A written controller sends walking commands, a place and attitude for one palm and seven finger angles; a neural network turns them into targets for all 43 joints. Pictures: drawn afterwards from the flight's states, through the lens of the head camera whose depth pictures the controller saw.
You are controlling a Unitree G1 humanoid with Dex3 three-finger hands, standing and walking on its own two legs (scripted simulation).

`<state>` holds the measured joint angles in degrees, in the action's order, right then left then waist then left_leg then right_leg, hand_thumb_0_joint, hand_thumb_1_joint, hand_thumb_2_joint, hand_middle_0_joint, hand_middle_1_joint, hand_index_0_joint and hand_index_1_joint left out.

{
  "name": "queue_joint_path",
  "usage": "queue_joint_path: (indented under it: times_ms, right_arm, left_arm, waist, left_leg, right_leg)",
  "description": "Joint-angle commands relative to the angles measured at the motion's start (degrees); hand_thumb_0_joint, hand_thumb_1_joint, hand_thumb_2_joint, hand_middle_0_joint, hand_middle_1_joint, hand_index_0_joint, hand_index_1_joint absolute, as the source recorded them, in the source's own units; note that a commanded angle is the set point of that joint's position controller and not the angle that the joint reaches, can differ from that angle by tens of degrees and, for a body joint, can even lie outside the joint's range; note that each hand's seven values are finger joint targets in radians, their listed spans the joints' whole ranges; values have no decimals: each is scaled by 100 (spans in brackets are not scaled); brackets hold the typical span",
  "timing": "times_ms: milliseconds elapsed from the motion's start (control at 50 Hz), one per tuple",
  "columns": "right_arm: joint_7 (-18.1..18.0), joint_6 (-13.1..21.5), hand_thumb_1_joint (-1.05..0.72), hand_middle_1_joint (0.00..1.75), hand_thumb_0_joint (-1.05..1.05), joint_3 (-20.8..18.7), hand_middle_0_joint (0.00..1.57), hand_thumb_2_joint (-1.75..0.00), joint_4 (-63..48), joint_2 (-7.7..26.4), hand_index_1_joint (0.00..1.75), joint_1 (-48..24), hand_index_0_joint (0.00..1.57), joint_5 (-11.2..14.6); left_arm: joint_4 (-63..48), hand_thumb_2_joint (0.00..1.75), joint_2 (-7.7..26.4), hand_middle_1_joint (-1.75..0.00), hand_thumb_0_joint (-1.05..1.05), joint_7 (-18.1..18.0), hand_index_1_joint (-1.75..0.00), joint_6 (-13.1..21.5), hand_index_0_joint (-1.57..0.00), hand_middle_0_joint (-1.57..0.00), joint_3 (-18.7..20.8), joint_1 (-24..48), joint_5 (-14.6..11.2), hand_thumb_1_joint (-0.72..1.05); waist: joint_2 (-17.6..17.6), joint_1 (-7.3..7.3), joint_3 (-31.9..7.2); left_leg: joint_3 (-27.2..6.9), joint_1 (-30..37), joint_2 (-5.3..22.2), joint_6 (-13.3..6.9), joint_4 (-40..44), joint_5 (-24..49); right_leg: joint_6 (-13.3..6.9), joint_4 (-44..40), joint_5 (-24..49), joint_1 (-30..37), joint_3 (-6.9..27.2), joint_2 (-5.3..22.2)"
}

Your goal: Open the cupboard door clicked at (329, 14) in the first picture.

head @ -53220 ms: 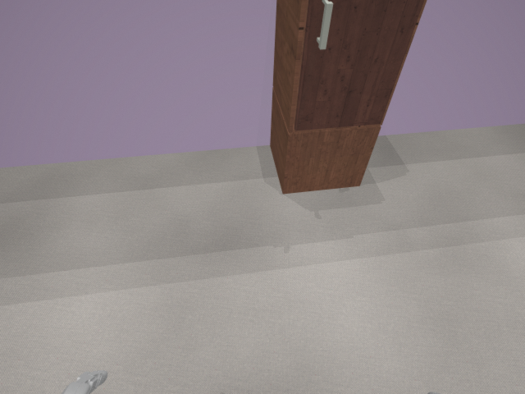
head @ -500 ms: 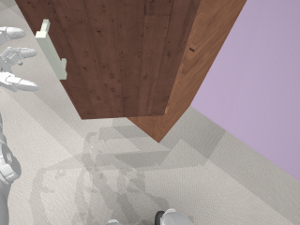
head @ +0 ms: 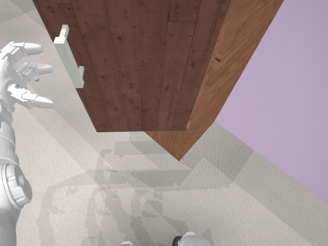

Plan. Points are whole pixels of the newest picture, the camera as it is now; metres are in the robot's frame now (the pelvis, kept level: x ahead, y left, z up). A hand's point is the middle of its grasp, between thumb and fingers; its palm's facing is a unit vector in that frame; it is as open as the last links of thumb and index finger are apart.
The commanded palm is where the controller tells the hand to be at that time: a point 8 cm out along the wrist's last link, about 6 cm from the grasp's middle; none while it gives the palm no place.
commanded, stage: move the hooked fingers beside the handle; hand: left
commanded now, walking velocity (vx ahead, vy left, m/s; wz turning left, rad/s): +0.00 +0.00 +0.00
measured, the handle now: (72, 58) +0.52 +0.20 +0.11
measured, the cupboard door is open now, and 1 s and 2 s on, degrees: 45 45 45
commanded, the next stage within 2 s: slide the fingers in behind the handle in 0.12 s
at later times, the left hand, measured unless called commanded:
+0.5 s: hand (42, 79) +0.46 +0.25 +0.12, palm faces -0.01 -1.00 +0.02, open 14.0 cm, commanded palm +0.43 +0.30 +0.11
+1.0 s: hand (61, 75) +0.47 +0.21 +0.12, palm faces -0.01 -1.00 +0.02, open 14.0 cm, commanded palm +0.44 +0.26 +0.11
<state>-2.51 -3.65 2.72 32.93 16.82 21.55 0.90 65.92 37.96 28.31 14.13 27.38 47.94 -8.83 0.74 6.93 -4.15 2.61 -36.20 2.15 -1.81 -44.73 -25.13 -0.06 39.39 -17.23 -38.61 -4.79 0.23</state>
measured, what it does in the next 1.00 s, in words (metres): stands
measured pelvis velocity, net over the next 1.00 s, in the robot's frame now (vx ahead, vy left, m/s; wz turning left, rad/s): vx -0.01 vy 0.00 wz -0.01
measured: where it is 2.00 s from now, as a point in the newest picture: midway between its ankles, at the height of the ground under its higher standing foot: outside the picture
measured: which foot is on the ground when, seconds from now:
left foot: down 0.00-1.00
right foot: down 0.00-1.00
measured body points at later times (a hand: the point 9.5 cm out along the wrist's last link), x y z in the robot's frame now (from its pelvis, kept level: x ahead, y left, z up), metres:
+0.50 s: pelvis -0.01 +0.00 +0.00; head +0.08 +0.02 +0.44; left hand +0.45 +0.30 +0.12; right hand +0.01 -0.27 -0.11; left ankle -0.04 +0.09 -0.71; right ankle +0.01 -0.12 -0.71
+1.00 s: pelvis -0.01 +0.00 +0.00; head +0.08 +0.01 +0.44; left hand +0.46 +0.27 +0.12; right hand +0.01 -0.27 -0.11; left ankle -0.04 +0.09 -0.71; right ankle +0.01 -0.12 -0.71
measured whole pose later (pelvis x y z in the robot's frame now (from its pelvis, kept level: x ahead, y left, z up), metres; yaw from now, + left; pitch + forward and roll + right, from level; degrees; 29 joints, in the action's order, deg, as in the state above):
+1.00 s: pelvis -0.01 +0.00 +0.00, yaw +0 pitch +15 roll -2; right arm -2.0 -2.0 2.4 34.8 16.1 23.7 0.8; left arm 62.8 31.0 21.4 15.9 24.6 48.0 -9.1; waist 1.1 7.3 -4.4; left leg 3.2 -35.5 2.3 -1.5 -44.6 -24.4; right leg -0.4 40.0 -16.7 -38.5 -4.0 0.0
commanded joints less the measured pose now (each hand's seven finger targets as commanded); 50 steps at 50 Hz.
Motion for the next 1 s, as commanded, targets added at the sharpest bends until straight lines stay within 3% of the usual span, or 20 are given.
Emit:
queue_joint_path:
  times_ms: [0,80,160,200,240,360,380,400,460,480,540,580,640,660,760,800,860,900,960,980]
  right_arm:
    - [-94,97,-90,30,0,-379,20,-90,-206,1046,30,925,20,2]
    - [-96,100,-90,30,0,-353,20,-90,-215,1014,30,905,20,0]
    - [-74,85,-90,30,0,-365,20,-90,-298,1047,30,927,20,24]
    - [-60,75,-90,30,0,-376,20,-90,-323,1072,30,910,20,42]
    - [-57,80,-90,30,0,-383,20,-90,-342,1080,30,897,20,40]
    - [-58,116,-90,30,0,-409,20,-90,-339,1035,30,905,20,23]
    - [-61,119,-90,30,0,-416,20,-90,-274,1039,30,918,20,17]
    - [-56,130,-90,30,0,-398,20,-90,-252,1020,30,891,20,19]
    - [-80,180,-90,30,0,-396,20,-90,-253,1033,30,875,20,19]
    - [-79,187,-90,30,0,-390,20,-90,-238,1024,30,862,20,24]
    - [-73,232,-90,30,0,-370,20,-90,-238,972,30,819,20,16]
    - [-68,250,-90,30,0,-364,20,-90,-244,961,30,808,20,12]
    - [-77,283,-90,30,0,-363,20,-90,-210,993,30,829,20,20]
    - [-88,294,-90,30,0,-350,20,-90,-207,995,30,836,20,20]
    - [-72,321,-90,30,0,-359,20,-90,-219,992,30,892,20,-6]
    - [-43,329,-90,30,0,-371,20,-90,-202,946,30,872,20,-5]
    - [-31,333,-90,30,0,-386,20,-90,-195,960,30,902,20,0]
    - [-19,322,-90,30,0,-412,20,-90,-207,968,30,902,20,-1]
    - [2,315,-90,30,0,-407,20,-90,-258,924,30,866,20,1]
    - [20,302,-90,30,0,-398,20,-90,-225,909,30,861,20,1]
  left_arm:
    - [-1384,30,1988,-120,0,-77,-120,623,-30,-30,407,2853,-181,-50]
    - [-1491,30,2093,-120,0,-77,-120,603,-30,-30,368,2722,1,-50]
    - [-1171,30,1781,-120,0,-6,-120,411,-30,-30,271,2151,-158,-50]
    - [-1044,30,1911,-120,0,51,-120,315,-30,-30,417,1902,-204,-50]
    - [-1111,30,1822,-120,0,77,-120,290,-30,-30,356,1984,-228,-50]
    - [-1709,30,1436,-120,0,-27,-120,526,-30,-30,69,2252,-282,-50]
    - [-1649,30,1593,-120,0,-70,-120,538,-30,-30,224,2320,-277,-50]
    - [-1556,30,1373,-120,0,-88,-120,533,-30,-30,67,2390,-297,-50]
    - [-1489,30,1414,-120,0,-192,-120,516,-30,-30,157,2362,-302,-50]
    - [-1463,30,1530,-120,0,-229,-120,498,-30,-30,209,2387,-238,-50]
    - [-1529,30,1404,-120,0,-376,-120,513,-30,-30,37,2473,-61,-50]
    - [-1637,30,1252,-120,0,-461,-120,566,-30,-30,-82,2597,-70,-50]
    - [-1289,30,1227,-120,0,-542,-120,535,-30,-30,-17,2575,-120,-50]
    - [-1303,30,1128,-120,0,-532,-120,551,-30,-30,-118,2719,-155,-50]
    - [-1291,30,1266,-120,0,-586,-120,556,-30,-30,-26,2614,-11,-50]
    - [-1477,30,1062,-120,0,-608,-120,606,-30,-30,-165,2663,0,-50]
    - [-1430,30,847,-120,0,-644,-120,603,-30,-30,-210,2600,-142,-50]
    - [-1532,30,962,-120,0,-670,-120,581,-30,-30,-46,2535,-166,-50]
    - [-1741,30,874,-120,0,-732,-120,565,-30,-30,-105,2323,-132,-50]
    - [-1635,30,861,-120,0,-767,-120,537,-30,-30,-104,2234,-89,-50]
  waist:
    - [648,125,-2590]
    - [1377,-4,-2812]
    - [674,-4,-2553]
    - [551,-80,-2482]
    - [425,-34,-2340]
    - [815,29,-2431]
    - [759,15,-2423]
    - [716,78,-2308]
    - [597,20,-2252]
    - [668,1,-2323]
    - [956,-11,-2224]
    - [951,33,-2315]
    - [392,95,-2114]
    - [419,129,-2124]
    - [604,28,-2410]
    - [835,24,-2510]
    - [396,86,-2385]
    - [410,-3,-2620]
    - [742,-77,-2578]
    - [689,-81,-2423]
  left_leg:
    - [-418,1282,-65,57,308,3076]
    - [-457,1606,-61,138,271,3524]
    - [-446,1340,-35,75,350,3417]
    - [-378,1109,-69,37,392,3135]
    - [-324,932,-83,-1,438,2819]
    - [-375,1405,-45,51,419,3015]
    - [-405,1387,-39,67,426,2931]
    - [-410,1345,-50,66,449,2807]
    - [-399,1200,-64,36,493,2602]
    - [-387,1157,-79,42,496,2558]
    - [-412,1221,-84,70,512,2490]
    - [-448,1363,-61,100,505,2613]
    - [-433,1030,-60,46,539,2209]
    - [-432,1031,-73,37,537,2248]
    - [-421,1079,-90,51,476,2496]
    - [-427,1283,-69,89,454,2709]
    - [-439,1243,-45,63,450,2762]
    - [-399,1218,-66,57,460,2786]
    - [-350,1243,-81,60,455,3034]
    - [-343,1201,-70,59,472,2964]
  right_leg:
    - [-119,-1,2336,1466,330,-215]
    - [-147,32,2282,1294,310,-196]
    - [-142,-16,2330,1452,244,-224]
    - [-119,-47,2372,1611,283,-203]
    - [-112,-79,2333,1648,295,-192]
    - [-158,-81,2068,1305,277,-226]
    - [-143,-90,2010,1284,269,-229]
    - [-138,-112,1939,1245,256,-233]
    - [-157,-106,1845,1339,259,-218]
    - [-139,-111,1867,1391,293,-201]
    - [-156,-106,1699,1232,273,-186]
    - [-154,-93,1688,1187,249,-204]
    - [-132,-135,1590,1282,256,-200]
    - [-141,-120,1648,1326,263,-196]
    - [-156,-23,1830,1414,292,-181]
    - [-147,-29,1892,1316,285,-183]
    - [-140,-50,1957,1354,247,-219]
    - [-129,-36,2123,1569,289,-207]
    - [-160,-6,2289,1628,299,-191]
    - [-149,-48,2239,1554,298,-193]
